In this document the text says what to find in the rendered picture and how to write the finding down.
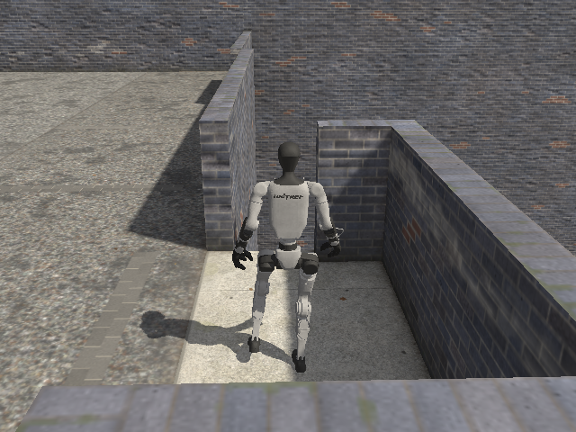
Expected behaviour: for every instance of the robot left forearm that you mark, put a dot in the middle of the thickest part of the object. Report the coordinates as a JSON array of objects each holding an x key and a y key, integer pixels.
[{"x": 243, "y": 238}]

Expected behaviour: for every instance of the robot right upper arm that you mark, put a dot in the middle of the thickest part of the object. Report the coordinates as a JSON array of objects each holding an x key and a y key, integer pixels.
[{"x": 321, "y": 203}]

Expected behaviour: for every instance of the robot left upper arm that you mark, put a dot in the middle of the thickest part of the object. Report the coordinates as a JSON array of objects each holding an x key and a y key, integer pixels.
[{"x": 255, "y": 203}]

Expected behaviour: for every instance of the robot right forearm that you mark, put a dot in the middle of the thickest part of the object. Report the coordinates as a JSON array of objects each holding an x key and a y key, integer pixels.
[{"x": 332, "y": 235}]

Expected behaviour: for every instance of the right robot hand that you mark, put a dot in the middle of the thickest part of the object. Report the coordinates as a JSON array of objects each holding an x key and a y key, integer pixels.
[{"x": 336, "y": 250}]

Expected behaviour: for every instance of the left robot hand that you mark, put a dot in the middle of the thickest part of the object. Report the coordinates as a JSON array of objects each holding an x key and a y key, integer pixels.
[{"x": 237, "y": 256}]

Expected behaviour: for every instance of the left robot thigh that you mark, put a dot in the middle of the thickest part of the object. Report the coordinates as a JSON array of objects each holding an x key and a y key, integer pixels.
[{"x": 266, "y": 262}]

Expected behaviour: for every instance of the right robot foot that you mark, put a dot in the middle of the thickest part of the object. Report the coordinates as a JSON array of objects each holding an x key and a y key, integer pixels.
[{"x": 300, "y": 365}]

